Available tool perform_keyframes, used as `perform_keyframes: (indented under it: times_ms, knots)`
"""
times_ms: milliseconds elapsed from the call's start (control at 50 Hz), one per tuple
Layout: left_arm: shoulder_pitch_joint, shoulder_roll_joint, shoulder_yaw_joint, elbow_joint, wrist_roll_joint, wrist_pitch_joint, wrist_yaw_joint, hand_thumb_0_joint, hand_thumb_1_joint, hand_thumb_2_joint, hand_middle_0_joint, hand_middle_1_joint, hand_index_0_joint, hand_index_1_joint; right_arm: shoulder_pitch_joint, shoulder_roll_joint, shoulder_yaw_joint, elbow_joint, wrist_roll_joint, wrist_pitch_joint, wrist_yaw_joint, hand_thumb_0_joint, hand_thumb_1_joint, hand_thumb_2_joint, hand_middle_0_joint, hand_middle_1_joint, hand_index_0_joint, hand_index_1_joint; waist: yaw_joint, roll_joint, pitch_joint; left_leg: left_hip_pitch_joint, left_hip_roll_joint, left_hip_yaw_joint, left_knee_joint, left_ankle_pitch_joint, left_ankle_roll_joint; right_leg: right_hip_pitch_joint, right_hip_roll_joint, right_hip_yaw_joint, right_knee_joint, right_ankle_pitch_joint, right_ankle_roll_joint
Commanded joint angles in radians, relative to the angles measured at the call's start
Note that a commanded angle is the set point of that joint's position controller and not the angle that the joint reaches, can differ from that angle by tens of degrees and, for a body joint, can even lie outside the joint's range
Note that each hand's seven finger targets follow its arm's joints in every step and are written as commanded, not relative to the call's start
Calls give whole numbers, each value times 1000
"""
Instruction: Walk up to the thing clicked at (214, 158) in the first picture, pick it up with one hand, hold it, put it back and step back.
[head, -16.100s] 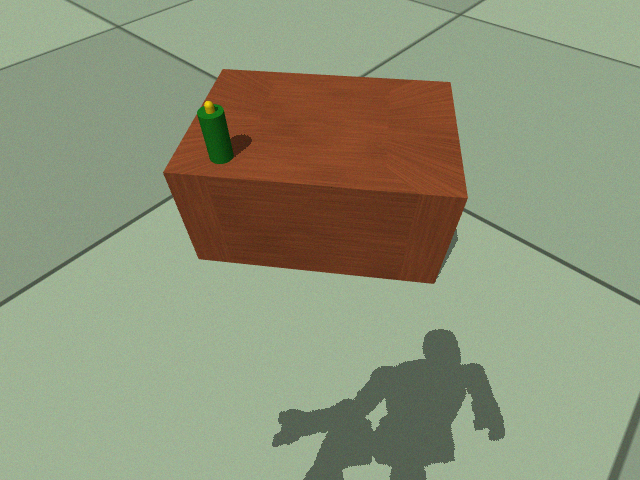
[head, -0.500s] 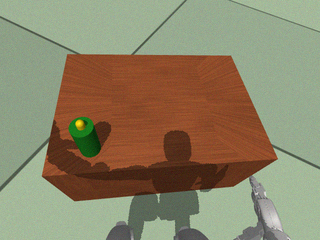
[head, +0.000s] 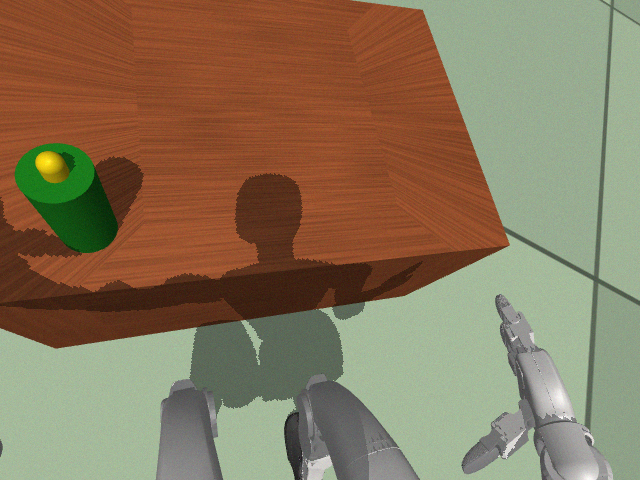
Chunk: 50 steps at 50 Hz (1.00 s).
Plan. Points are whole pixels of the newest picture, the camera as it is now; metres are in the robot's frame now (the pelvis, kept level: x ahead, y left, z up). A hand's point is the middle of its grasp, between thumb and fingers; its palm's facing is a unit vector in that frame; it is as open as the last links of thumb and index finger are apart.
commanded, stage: approach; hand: left
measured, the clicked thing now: (71, 199) +0.48 +0.24 -0.10
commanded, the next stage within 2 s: close in in 0.10 s
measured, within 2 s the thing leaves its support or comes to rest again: neither
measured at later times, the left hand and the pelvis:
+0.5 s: hand (63, 215) +0.47 +0.26 -0.14, palm faces +0.22 -0.97 +0.05, open 17.7 cm; pelvis -0.02 -0.01 -0.09, yaw -3 degrees
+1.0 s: hand (77, 214) +0.47 +0.24 -0.12, palm faces +0.26 -0.96 +0.01, open 17.6 cm; pelvis -0.02 -0.01 -0.07, yaw -1 degrees
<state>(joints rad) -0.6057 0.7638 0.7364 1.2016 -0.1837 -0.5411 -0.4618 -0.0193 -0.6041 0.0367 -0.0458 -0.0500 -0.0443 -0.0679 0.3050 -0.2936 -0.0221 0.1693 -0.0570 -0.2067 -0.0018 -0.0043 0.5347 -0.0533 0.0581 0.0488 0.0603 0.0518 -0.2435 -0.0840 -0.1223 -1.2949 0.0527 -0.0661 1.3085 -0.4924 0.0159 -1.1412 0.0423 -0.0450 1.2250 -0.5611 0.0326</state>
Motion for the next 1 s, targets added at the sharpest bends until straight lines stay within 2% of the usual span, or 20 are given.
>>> perform_keyframes:
  times_ms: [0, 100, 200, 280, 320, 360, 380, 400, 500, 540, 560, 660, 720, 760, 780, 800, 840, 860, 940, 980]
  knots:
    - [-296, 377, 25, -197, 13, -124, 25, 0, -611, 35, -68, -58, -51, -77, 47, -171, -103, -167, -13, -31, -2, 0, 504, -61, 48, 50, 48, 50, 39, 487, -580, 644, 13, -57, -52, 474, -31, -115, 11, -27, -14, 252, -70]
    - [-315, 279, -47, -165, 28, -129, 36, 0, -611, 44, -59, -66, -47, -81, 47, -200, -128, -243, -22, -26, 9, 0, 506, -60, 49, 50, 49, 50, -4, 523, -620, 584, 29, -78, 15, 438, -38, -240, 26, -46, 73, 211, -82]
    - [-309, 232, -59, -161, 31, -152, 76, 0, -611, 10, -46, -68, -57, -60, 107, -243, -190, -390, -18, -22, 19, 0, 536, -49, 48, 50, 49, 50, -58, 466, -642, 469, 20, -75, 95, 378, -23, -258, 35, -52, 133, 229, -81]
    - [-326, 281, -7, -229, 40, -167, 146, 0, -601, 27, -46, -80, -61, -68, 169, -236, -206, -453, -8, 3, 39, 0, 535, -48, 48, 50, 49, 50, -45, 439, -641, 360, 4, -58, 129, 283, -7, -225, 35, -42, 168, 219, -75]
    - [-348, 278, -7, -286, 61, -171, 182, 0, -611, 19, -54, -82, -71, -68, 177, -239, -225, -522, -7, 14, 49, 0, 527, -49, 48, 50, 49, 50, -48, 458, -696, 375, 4, -57, 135, 272, -7, -219, 36, -36, 176, 211, -73]
    - [-366, 284, -7, -338, 83, -170, 212, 0, -611, 33, -54, -90, -71, -76, 187, -223, -210, -572, -9, 30, 57, 0, 527, -50, 49, 50, 49, 50, -37, 506, -708, 386, 2, -51, 129, 272, -13, -205, 35, -29, 181, 210, -74]
    - [-369, 266, -26, -344, 94, -167, 220, 0, -611, 25, -55, -86, -73, -72, 196, -208, -201, -577, -8, 37, 60, 0, 523, -50, 49, 50, 49, 50, -36, 519, -707, 393, 1, -47, 133, 280, -14, -198, 34, -23, 179, 219, -73]
    - [-367, 269, -21, -358, 101, -162, 228, 0, -611, 27, -57, -90, -75, -77, 209, -212, -216, -556, -8, 48, 60, 0, 521, -52, 49, 50, 49, 50, -35, 543, -706, 403, 1, -44, 132, 280, -16, -207, 34, -19, 177, 214, -73]
    - [-337, 144, -113, -317, 115, -108, 246, 0, -611, 0, -68, -76, -85, -62, 170, -192, -203, -507, -12, 78, 61, 0, 514, -52, 49, 50, 49, 50, -33, 560, -583, 354, 3, -42, 111, 222, -18, -272, 36, -28, 173, 157, -78]
    - [-327, 139, -108, -302, 116, -92, 268, 0, -611, 0, -70, -74, -91, -55, 145, -196, -198, -543, -11, 83, 58, 0, 518, -50, 49, 49, 49, 49, -28, 526, -554, 324, 3, -44, 104, 185, -15, -265, 36, -32, 164, 139, -76]
    - [-333, 115, -126, -299, 114, -89, 281, 0, -611, 0, -70, -72, -92, -53, 132, -188, -190, -559, -9, 86, 59, 0, 519, -50, 49, 49, 49, 49, -32, 481, -546, 283, 3, -39, 106, 136, -7, -246, 38, -27, 148, 122, -72]
    - [-302, 9, -157, -237, 102, -97, 340, 0, -611, 1, -56, -72, -82, -50, 160, -204, -219, -591, 3, 96, 53, 0, 538, -45, 49, 50, 49, 50, -73, 332, -511, 211, -1, -48, 92, 62, 3, -227, 39, -33, 130, 86, -63]
    - [-315, 47, -146, -281, 118, -117, 372, 0, -611, 5, -55, -68, -80, -46, 188, -216, -240, -641, 11, 99, 54, 0, 534, -47, 49, 50, 49, 50, -78, 299, -554, 220, -5, -44, 90, 64, 6, -188, 39, -27, 127, 97, -61]
    - [-331, 3, -173, -281, 117, -122, 379, 0, -611, 2, -58, -64, -82, -44, 234, -195, -230, -634, 12, 102, 56, 0, 526, -49, 49, 50, 49, 50, -99, 297, -551, 223, -8, -40, 97, 77, 8, -184, 36, -18, 120, 116, -56]
    - [-342, 18, -167, -319, 116, -132, 384, 0, -609, 17, -54, -67, -77, -48, 227, -197, -231, -662, 14, 100, 58, 0, 528, -49, 49, 50, 49, 50, -91, 304, -569, 224, -12, -35, 97, 82, 8, -160, 33, -8, 114, 124, -54]
    - [-322, -21, -196, -285, 122, -127, 381, 0, -611, 21, -57, -65, -77, -50, 244, -187, -219, -664, 15, 101, 60, 0, 525, -51, 49, 50, 49, 50, -95, 320, -569, 249, -12, -31, 99, 109, 6, -166, 32, -6, 114, 147, -55]
    - [-368, 13, -200, -352, 131, -133, 378, 0, -611, 22, -67, -70, -87, -54, 242, -188, -223, -653, 12, 106, 60, 0, 525, -51, 49, 50, 49, 50, -84, 370, -602, 301, -11, -28, 95, 138, 1, -162, 30, -2, 117, 163, -58]
    - [-358, -17, -220, -343, 135, -129, 378, 0, -611, 19, -101, -48, -104, -50, 247, -179, -216, -649, 10, 109, 64, 0, 522, -55, 49, 50, 49, 50, -79, 397, -609, 326, -11, -27, 94, 167, -2, -176, 31, -8, 125, 180, -61]
    - [-342, -37, -231, -306, 141, -123, 400, 0, -611, 29, -105, -43, -100, -53, 207, -183, -224, -590, 6, 121, 69, 0, 516, -58, 49, 50, 49, 50, -64, 428, -531, 325, -8, -34, 89, 186, -9, -243, 32, -24, 145, 169, -67]
    - [-363, 4, -213, -324, 149, -130, 412, 0, -611, 22, -254, -145, -259, -141, 197, -183, -210, -611, 1, 127, 72, 0, 511, -50, 49, 49, 49, 49, -62, 422, -525, 316, -7, -32, 95, 186, -7, -239, 33, -23, 143, 169, -67]
